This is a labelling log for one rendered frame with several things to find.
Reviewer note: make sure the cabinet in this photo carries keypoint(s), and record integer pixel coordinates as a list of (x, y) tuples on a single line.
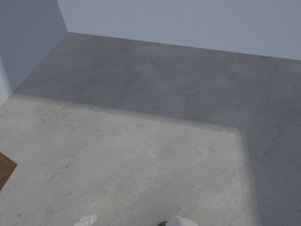
[(7, 166)]

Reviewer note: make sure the robot left hand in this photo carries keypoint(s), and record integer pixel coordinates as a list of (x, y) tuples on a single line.
[(86, 221)]

